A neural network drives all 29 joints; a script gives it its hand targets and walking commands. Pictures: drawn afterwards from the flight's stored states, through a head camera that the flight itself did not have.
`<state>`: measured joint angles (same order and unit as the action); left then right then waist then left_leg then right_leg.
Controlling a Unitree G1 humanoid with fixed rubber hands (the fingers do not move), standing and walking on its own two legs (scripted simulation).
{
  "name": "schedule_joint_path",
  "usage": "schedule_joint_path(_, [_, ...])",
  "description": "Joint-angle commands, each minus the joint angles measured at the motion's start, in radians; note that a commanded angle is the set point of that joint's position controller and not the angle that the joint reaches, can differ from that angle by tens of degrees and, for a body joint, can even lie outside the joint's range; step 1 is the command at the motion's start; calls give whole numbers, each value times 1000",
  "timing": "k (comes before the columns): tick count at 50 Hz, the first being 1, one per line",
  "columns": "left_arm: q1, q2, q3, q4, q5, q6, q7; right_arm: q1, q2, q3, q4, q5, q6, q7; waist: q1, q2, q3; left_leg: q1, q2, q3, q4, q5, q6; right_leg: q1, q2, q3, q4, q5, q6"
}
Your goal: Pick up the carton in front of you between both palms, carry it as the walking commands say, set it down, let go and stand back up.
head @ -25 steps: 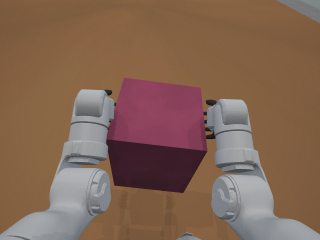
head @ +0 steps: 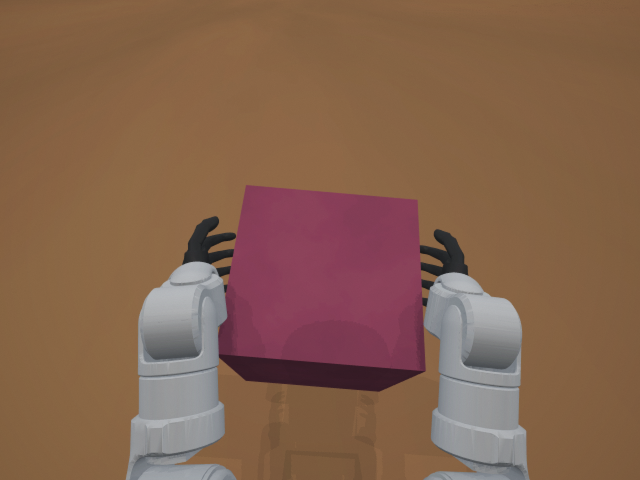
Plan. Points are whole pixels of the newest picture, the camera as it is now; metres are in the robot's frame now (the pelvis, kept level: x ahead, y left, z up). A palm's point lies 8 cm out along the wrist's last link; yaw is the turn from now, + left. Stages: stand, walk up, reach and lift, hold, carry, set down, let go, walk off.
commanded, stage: carry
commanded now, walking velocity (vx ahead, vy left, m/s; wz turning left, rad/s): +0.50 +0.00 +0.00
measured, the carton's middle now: (321, 301) +0.35 +0.00 +0.01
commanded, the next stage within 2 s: none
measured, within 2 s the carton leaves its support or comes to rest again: neither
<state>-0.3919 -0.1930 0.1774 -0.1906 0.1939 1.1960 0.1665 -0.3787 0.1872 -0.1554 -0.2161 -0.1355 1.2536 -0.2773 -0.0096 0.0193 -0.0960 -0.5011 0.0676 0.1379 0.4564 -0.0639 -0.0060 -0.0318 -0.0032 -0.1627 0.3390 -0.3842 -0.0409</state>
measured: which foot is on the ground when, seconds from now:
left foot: up 0.00-0.02, down 0.04-0.42, up 0.44-0.78, down 0.80-1.00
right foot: down 0.00-0.08, up 0.10-0.36, down 0.38-0.80, up 0.82-1.00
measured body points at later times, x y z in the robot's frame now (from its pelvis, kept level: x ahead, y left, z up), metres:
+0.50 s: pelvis +0.32 -0.06 +0.00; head +0.29 -0.08 +0.44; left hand +0.62 +0.08 +0.08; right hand +0.62 -0.21 +0.07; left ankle +0.19 +0.08 -0.68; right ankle +0.35 -0.16 -0.74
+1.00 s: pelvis +0.63 -0.04 +0.01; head +0.64 -0.03 +0.46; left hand +0.94 +0.09 +0.07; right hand +0.91 -0.20 +0.07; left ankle +0.65 +0.03 -0.74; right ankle +0.60 -0.16 -0.66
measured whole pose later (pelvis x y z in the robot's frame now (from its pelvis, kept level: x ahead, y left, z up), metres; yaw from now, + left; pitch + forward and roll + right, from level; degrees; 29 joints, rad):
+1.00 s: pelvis +0.63 -0.04 +0.01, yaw -3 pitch +5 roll -1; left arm -0.31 -0.16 0.13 -0.11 0.14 1.22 0.23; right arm -0.29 0.16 -0.13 -0.12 -0.10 1.25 -0.29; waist -0.03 0.00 -0.09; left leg -0.27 0.03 0.23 0.36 -0.18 0.07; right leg -0.52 -0.07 -0.09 1.02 -0.32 0.00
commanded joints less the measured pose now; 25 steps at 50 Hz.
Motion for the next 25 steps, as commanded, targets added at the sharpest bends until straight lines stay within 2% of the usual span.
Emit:
schedule_joint_path(1, [-416, -983, -648, 137, -465, 56, -359, -451, 948, 629, 189, 407, 20, 460, -3, 108, -382, 662, 173, -235, -60, 111, 153, -320, -80, -41, 568, 404, 34])
schedule_joint_path(2, [-454, -982, -639, 142, -471, 64, -366, -436, 949, 639, 196, 384, 9, 461, -10, 229, -424, 860, 312, -538, -96, 116, 258, -599, 20, 12, 779, 39, 58])
schedule_joint_path(3, [-542, -1009, -671, 108, -508, 67, -371, -467, 970, 640, 190, 407, -3, 471, -29, 173, -340, 863, 350, -592, -118, 126, 303, -751, 22, 94, 861, -136, 31])
schedule_joint_path(4, [-506, -1004, -677, 162, -505, 64, -372, -441, 952, 630, 198, 395, -12, 471, -22, 179, -294, 731, 338, -521, -142, 75, 279, -744, -53, 143, 903, -129, 11])
schedule_joint_path(5, [-563, -1031, -722, 71, -526, 44, -378, -485, 1039, 664, 126, 411, -34, 464, -25, 59, -315, 717, 333, -472, -163, 92, 234, -769, -71, 168, 849, -97, 4])
schedule_joint_path(6, [-556, -1067, -724, 53, -551, 30, -374, -585, 1053, 664, 43, 470, -31, 463, -17, 32, -322, 622, 312, -411, -220, 15, 199, -680, -120, 180, 802, -27, 12])
schedule_joint_path(7, [-545, -1071, -718, 39, -549, 29, -370, -630, 1037, 689, 14, 489, -38, 463, -4, 46, -300, 507, 287, -290, -250, -88, 140, -595, -147, 177, 683, 17, 22])
schedule_joint_path(8, [-503, -1090, -714, 78, -553, 33, -369, -629, 1025, 677, -29, 486, -38, 457, -7, 73, -306, 469, 246, -232, -272, -126, 119, -537, -116, 127, 635, 44, 23])
schedule_joint_path(9, [-514, -1076, -708, 29, -546, 22, -352, -572, 1033, 664, -17, 491, -39, 462, -2, 152, -285, 453, 217, -162, -278, -193, 106, -544, -107, 108, 554, 111, 31])
schedule_joint_path(10, [-490, -1059, -701, 89, -509, 35, -344, -490, 1047, 655, 148, 466, -24, 460, -7, 182, -249, 459, 227, -188, -305, -216, 131, -550, -92, 89, 427, 26, 41])
schedule_joint_path(11, [-496, -1026, -699, 37, -525, 22, -346, -533, 1044, 678, 60, 496, -43, 471, 0, 163, -273, 428, 213, -97, -289, -184, 115, -474, -117, 95, 388, 141, 32])
schedule_joint_path(12, [-535, -1048, -723, -2, -511, 20, -336, -533, 1017, 673, 27, 476, -50, 467, 1, 170, -270, 400, 192, -94, -284, -177, 115, -421, -92, 58, 295, 94, 49])
schedule_joint_path(13, [-475, -1028, -679, 20, -515, 23, -336, -561, 1024, 685, 31, 504, -36, 462, 1, 161, -239, 341, 212, -76, -309, -249, 100, -399, -98, 53, 280, 193, 54])
schedule_joint_path(14, [-522, -1011, -698, -28, -528, 22, -332, -527, 1028, 700, 66, 495, -30, 459, -5, 173, -234, 360, 215, -58, -247, -233, 98, -361, -79, 9, 172, 172, 53])
schedule_joint_path(15, [-457, -1043, -674, 66, -514, 29, -343, -571, 1001, 673, -8, 495, -31, 451, 2, 90, -265, 317, 179, -30, -199, -239, 82, -233, -47, -40, 182, 252, 54])
schedule_joint_path(16, [-385, -986, -664, 141, -479, 31, -346, -535, 963, 653, 78, 463, -10, 450, 6, 45, -244, 253, 150, 2, -171, -346, 60, -163, -62, -43, 176, 226, 56])
schedule_joint_path(17, [-385, -1002, -668, 130, -491, 31, -346, -493, 995, 680, 73, 458, -11, 456, 10, 10, -240, 269, 96, 68, -37, -276, 32, -126, -61, -63, 111, 190, 48])
schedule_joint_path(18, [-358, -993, -643, 159, -479, 37, -349, -466, 974, 686, 136, 455, -7, 455, 22, 12, -234, 177, 100, 59, 87, -254, 8, -39, -94, 15, 118, 159, 16])
schedule_joint_path(19, [-393, -999, -611, 164, -480, 38, -351, -446, 968, 696, 145, 425, -6, 457, 41, -258, -287, 45, 3, 74, 334, -329, -38, 85, -254, 337, -16, 126, -47])
schedule_joint_path(20, [-364, -977, -602, 216, -474, 38, -361, -521, 952, 666, 121, 433, -4, 454, 51, -402, -266, -162, -54, 13, 487, -477, -38, 212, -382, 573, -103, 137, -95])
schedule_joint_path(21, [-408, -980, -655, 160, -470, 25, -358, -529, 983, 641, 137, 443, -5, 466, 34, -341, -276, -262, -28, -44, 622, -481, -22, 239, -437, 635, -85, 230, -157])
schedule_joint_path(22, [-430, -1018, -623, 195, -482, 24, -356, -565, 970, 663, 124, 461, -14, 467, 38, -231, -273, -273, 18, -84, 647, -485, -14, 214, -412, 572, -51, 347, -158])
schedule_joint_path(23, [-437, -1036, -642, 143, -491, 19, -359, -572, 1025, 679, 116, 472, -22, 466, 37, -197, -270, -279, 36, -105, 643, -427, -16, 193, -378, 480, -45, 362, -116])
schedule_joint_path(24, [-497, -1079, -641, 75, -516, 9, -359, -588, 1042, 690, 49, 492, -33, 466, 37, -144, -319, -282, 37, -101, 627, -389, -3, 207, -371, 431, -37, 387, -120])
schedule_joint_path(25, [-506, -1083, -651, 27, -523, 3, -352, -604, 1065, 691, 3, 512, -44, 457, 37, -113, -358, -228, 44, -110, 511, -345, -12, 225, -340, 369, -37, 449, -92])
